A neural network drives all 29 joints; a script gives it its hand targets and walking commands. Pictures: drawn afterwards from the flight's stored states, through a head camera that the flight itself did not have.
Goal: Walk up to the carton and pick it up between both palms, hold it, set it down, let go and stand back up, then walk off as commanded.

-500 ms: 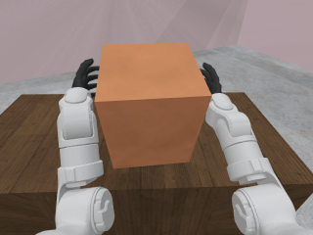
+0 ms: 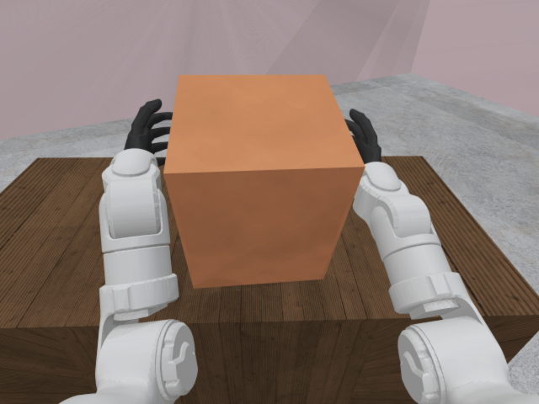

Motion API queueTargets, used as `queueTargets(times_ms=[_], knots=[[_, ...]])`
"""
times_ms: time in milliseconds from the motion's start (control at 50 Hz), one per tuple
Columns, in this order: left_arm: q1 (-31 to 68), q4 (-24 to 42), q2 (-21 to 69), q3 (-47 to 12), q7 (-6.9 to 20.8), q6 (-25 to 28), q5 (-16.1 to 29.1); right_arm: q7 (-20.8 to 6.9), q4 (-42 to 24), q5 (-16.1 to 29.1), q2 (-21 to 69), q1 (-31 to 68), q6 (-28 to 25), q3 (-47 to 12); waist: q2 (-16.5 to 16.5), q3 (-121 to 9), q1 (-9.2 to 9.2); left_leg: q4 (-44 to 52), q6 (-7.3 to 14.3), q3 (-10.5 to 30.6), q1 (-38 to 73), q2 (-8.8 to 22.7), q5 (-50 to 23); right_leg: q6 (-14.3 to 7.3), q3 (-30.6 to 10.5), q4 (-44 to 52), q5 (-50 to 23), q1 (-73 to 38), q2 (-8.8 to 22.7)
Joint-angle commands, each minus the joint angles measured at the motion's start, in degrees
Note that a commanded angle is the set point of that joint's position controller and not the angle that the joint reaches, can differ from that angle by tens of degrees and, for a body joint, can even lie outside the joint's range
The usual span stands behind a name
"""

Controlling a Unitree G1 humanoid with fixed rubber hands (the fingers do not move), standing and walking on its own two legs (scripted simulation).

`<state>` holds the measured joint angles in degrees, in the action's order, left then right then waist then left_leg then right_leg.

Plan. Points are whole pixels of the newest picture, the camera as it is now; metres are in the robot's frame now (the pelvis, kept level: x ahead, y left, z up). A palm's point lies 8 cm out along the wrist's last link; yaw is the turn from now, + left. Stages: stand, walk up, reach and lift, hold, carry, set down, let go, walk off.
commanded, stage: hold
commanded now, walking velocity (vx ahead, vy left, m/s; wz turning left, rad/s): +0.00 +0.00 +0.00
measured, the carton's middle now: (256, 185) +0.39 +0.01 +0.19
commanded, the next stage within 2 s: none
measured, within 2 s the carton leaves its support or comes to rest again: neither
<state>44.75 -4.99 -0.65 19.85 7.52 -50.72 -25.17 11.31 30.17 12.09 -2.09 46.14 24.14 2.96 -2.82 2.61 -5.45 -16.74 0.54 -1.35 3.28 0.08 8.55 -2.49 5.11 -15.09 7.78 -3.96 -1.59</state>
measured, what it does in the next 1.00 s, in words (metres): stands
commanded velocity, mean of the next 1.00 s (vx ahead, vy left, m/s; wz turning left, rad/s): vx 0.00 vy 0.00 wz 0.00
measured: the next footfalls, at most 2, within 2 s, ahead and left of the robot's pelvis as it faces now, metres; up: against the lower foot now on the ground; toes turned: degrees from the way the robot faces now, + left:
none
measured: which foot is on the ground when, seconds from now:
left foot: down 0.00-1.00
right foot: down 0.00-1.00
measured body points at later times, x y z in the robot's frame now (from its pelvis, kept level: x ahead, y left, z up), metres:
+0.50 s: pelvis +0.00 +0.00 +0.00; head -0.07 +0.02 +0.44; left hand +0.37 +0.17 +0.27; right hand +0.38 -0.14 +0.25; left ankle +0.02 +0.11 -0.75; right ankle +0.03 -0.08 -0.75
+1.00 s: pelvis +0.00 +0.01 +0.00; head -0.07 +0.02 +0.44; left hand +0.37 +0.17 +0.27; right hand +0.38 -0.14 +0.25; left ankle +0.02 +0.11 -0.75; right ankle +0.03 -0.08 -0.75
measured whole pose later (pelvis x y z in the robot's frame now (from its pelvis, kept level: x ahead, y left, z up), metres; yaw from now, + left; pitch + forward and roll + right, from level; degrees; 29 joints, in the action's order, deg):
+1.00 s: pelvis +0.00 +0.01 +0.00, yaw +0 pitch -11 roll +0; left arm 45.4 -5.7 -0.4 20.2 7.2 -51.0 -25.4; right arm 10.9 31.3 12.0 -2.5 47.6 24.7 3.5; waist -2.5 1.8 -5.7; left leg -16.8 0.9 -1.8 2.9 -0.2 8.6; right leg -2.1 4.7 -15.1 7.6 -3.5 -1.3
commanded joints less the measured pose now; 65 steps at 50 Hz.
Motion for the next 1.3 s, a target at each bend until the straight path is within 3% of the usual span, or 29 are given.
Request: queueTargets(times_ms=[0,60,80,100,140,180,200,260,320,340,360,420,440,520,580,660,700,720,740,820,920,960,980,1080,1100,1120,1240,1260,1280], knots=[[29.55,2.92,26.03,-21.06,7.31,2.93,10.13,-5.82,-15.63,5.65,28.75,42.01,-3.26,-19.3,2.32,-19.88,0.9,1.69,0.62,-1.73,-2.48,-2.49,-9.09,4.25,-0.78,0.26,-8.27,-8.88,-0.86],[27.94,2.56,25.8,-21.71,7.67,2.17,10.27,-5.51,-12.52,4.89,25.02,39.95,-3.04,-16.78,4.48,-18.31,-1.68,2.27,-0.54,-1.91,-3.22,-1.78,-6.77,3.79,-0.98,0.41,-6.38,-7.19,-0.96],[26.86,2.58,25.76,-21.24,7.58,2.32,10.23,-5.6,-16.17,4.5,27.27,40.19,-3.38,-18.76,2.08,-19.26,-0.05,2.22,0.19,-2.16,-2.59,-1.99,-9.4,4.0,-0.45,0.01,-9.15,-9.55,-0.91],[27.35,3.27,26.45,-22.61,7.78,2.05,10.14,-5.28,-13.56,4.68,25.73,39.03,-2.96,-16.89,4.5,-17.33,-2.23,2.64,-0.9,-1.66,-2.73,-1.46,-9.01,3.82,-0.2,0.26,-8.07,-9.09,-1.11],[26.65,-0.65,23.52,-18.38,8.15,1.49,7.94,-5.54,-13.0,4.53,25.91,40.22,-2.1,-17.45,2.47,-12.77,0.25,2.93,0.74,-2.26,-3.55,-2.17,-5.71,4.2,-0.97,1.68,-4.95,-7.26,-0.15],[28.42,3.73,25.53,-20.2,7.99,2.36,9.86,-5.8,-16.38,6.07,27.64,42.01,-3.21,-19.21,2.08,-19.41,1.64,2.79,0.67,-2.36,-2.81,-1.7,-8.83,4.2,-0.78,0.28,-7.41,-8.7,-0.96],[26.05,0.51,25.89,-19.93,7.84,1.6,9.52,-5.58,-15.04,4.79,26.34,40.99,-2.81,-17.69,2.39,-14.88,-0.63,2.8,0.25,-2.14,-2.8,-1.92,-6.96,4.07,-0.82,0.98,-6.32,-7.33,-0.47],[29.43,-1.26,24.43,-18.46,8.43,1.93,8.95,-5.75,-11.89,3.65,26.39,42.13,-2.49,-15.92,1.24,-14.27,-0.01,4.34,0.82,-2.65,-3.62,-1.81,-2.25,4.43,-0.17,1.96,-0.47,-5.04,-0.73],[27.51,1.72,25.44,-19.79,7.66,2.46,10.33,-5.78,-15.55,5.14,27.49,42.12,-3.25,-18.37,1.87,-19.16,0.79,2.83,0.66,-2.41,-2.01,-1.87,-8.92,4.17,-0.9,0.74,-7.45,-7.78,-0.96],[26.63,-3.12,24.52,-17.76,7.72,1.73,8.01,-5.85,-10.91,4.51,25.24,42.18,-2.27,-16.47,1.81,-13.41,-0.01,3.47,0.75,-1.87,-2.92,-1.65,-4.12,4.19,-0.97,1.81,-3.63,-5.03,-0.51],[27.87,1.08,24.93,-19.46,7.65,2.23,9.9,-5.54,-16.41,4.93,28.26,43.51,-3.25,-18.84,1.22,-19.32,0.66,2.41,1.45,-2.29,-3.27,-1.99,-7.47,4.33,-0.72,1.17,-6.73,-8.65,-0.44],[27.28,0.69,26.06,-21.24,7.83,2.12,11.01,-5.33,-15.71,4.64,26.29,42.66,-3.05,-17.12,3.51,-19.27,-1.87,2.52,0.02,-2.16,-2.06,-1.63,-7.15,4.18,-0.47,0.76,-6.82,-7.62,-0.77],[28.54,0.36,25.42,-20.62,8.03,1.9,9.46,-5.34,-9.43,4.15,24.86,39.13,-1.55,-15.49,4.68,-15.09,-2.09,3.01,-0.69,-2.38,-2.43,-1.62,-5.76,3.79,-0.97,1.28,-3.74,-5.17,-0.86],[26.33,1.79,24.05,-20.29,7.86,2.12,9.88,-5.16,-16.54,6.84,26.73,41.71,-2.67,-19.69,2.01,-18.97,0.42,0.97,0.19,-2.11,-2.13,-2.78,-10.68,4.55,-0.94,0.91,-9.19,-8.28,-0.88],[26.25,3.0,25.86,-21.43,7.73,1.56,8.87,-5.52,-11.58,5.96,23.85,38.06,-2.03,-17.14,6.19,-14.32,-1.16,2.21,-1.24,-1.75,-2.85,-1.32,-9.1,3.41,-0.61,0.47,-7.02,-6.77,-1.48],[27.74,4.94,25.44,-21.03,7.46,2.12,10.51,-5.94,-17.28,7.01,27.04,41.48,-2.66,-20.35,2.06,-19.37,0.64,1.65,-0.05,-1.87,-1.54,-1.43,-11.0,4.14,-0.1,0.33,-7.94,-8.44,-1.4],[28.39,-0.31,25.26,-20.77,7.39,1.67,10.29,-6.09,-12.96,4.43,24.88,43.0,-2.66,-16.3,3.12,-14.58,-0.9,3.84,-0.21,-2.24,-4.24,-1.44,-4.22,4.15,-0.16,1.38,-1.76,-5.84,-1.09],[29.33,2.94,27.21,-21.75,6.96,2.34,10.29,-6.42,-14.71,5.43,26.59,42.57,-3.49,-17.66,4.47,-16.74,0.62,3.67,-0.3,-2.12,-5.34,-1.08,-5.47,3.68,0.27,-0.26,-4.29,-7.39,-1.45],[28.24,3.31,27.99,-22.42,6.95,1.88,11.16,-6.28,-14.11,6.07,25.7,41.18,-2.91,-17.14,4.32,-16.06,-0.97,2.8,-0.87,-1.34,-3.83,-0.55,-7.15,3.42,-0.43,0.02,-6.53,-6.78,-1.57],[28.23,0.51,25.67,-20.22,7.03,1.97,9.66,-6.35,-14.28,5.73,25.83,43.41,-2.84,-17.34,3.49,-18.12,0.27,3.3,0.37,-1.76,-5.11,-1.33,-4.95,3.85,-0.94,0.39,-5.06,-8.12,-0.98],[29.92,-0.94,28.87,-21.95,7.38,2.07,11.04,-6.57,-10.84,3.41,24.95,41.95,-2.42,-13.64,4.79,-16.51,-2.12,5.33,-0.61,-1.34,-6.59,-0.24,0.1,3.33,-0.54,-0.4,-3.4,-7.31,-1.46],[26.13,-0.15,25.81,-19.11,7.32,1.79,9.1,-6.32,-12.16,5.12,26.36,40.81,-1.7,-17.13,2.37,-17.48,0.72,2.73,0.46,-2.38,-3.26,-1.65,-8.56,4.18,-1.31,0.34,-8.68,-8.91,-0.84],[26.32,1.31,26.62,-20.4,7.41,1.44,9.68,-5.96,-12.36,5.31,25.23,39.04,-1.98,-16.77,3.64,-18.6,-1.63,1.76,-0.71,-1.78,-3.01,-1.62,-10.35,3.45,-1.03,0.38,-9.05,-9.24,-1.14],[28.37,0.77,26.32,-19.39,7.75,1.46,9.25,-6.39,-12.1,5.24,25.61,40.94,-2.4,-15.76,4.73,-15.58,-0.23,3.41,-0.54,-2.62,-4.38,-1.72,-6.16,3.48,-0.99,0.49,-5.36,-6.68,-0.89],[28.12,1.73,27.26,-22.17,7.33,1.55,10.63,-6.3,-11.14,4.97,24.14,40.69,-2.53,-15.12,6.58,-17.18,-2.2,3.7,-1.21,-1.97,-4.16,-0.78,-5.14,3.37,-0.9,0.31,-5.14,-7.11,-1.14],[27.72,1.52,26.96,-21.03,7.26,1.7,10.46,-6.15,-12.46,5.9,25.12,40.84,-2.18,-17.14,3.38,-17.58,-1.01,2.69,-0.56,-2.03,-3.66,-1.23,-7.17,3.54,-0.82,0.41,-6.27,-8.14,-1.69],[25.57,-1.84,24.66,-17.18,7.52,1.49,8.01,-5.82,-13.86,5.76,27.17,42.53,-2.61,-18.63,0.81,-16.33,1.89,2.76,1.31,-2.89,-1.91,-2.11,-7.19,4.65,-1.0,1.81,-5.53,-6.48,-0.34],[27.84,2.3,26.27,-20.19,7.63,1.9,10.0,-5.66,-15.12,6.1,27.95,42.21,-2.61,-18.33,1.82,-18.44,0.57,2.31,0.42,-2.08,-1.81,-1.55,-9.72,4.18,-0.77,0.88,-8.31,-7.73,-1.17],[26.6,-1.35,25.02,-18.08,8.21,1.28,8.72,-5.49,-12.93,4.95,26.24,41.74,-2.32,-17.31,1.55,-15.9,0.24,2.62,1.14,-2.47,-2.73,-1.94,-6.13,4.17,-1.25,2.04,-4.9,-6.72,-0.66]])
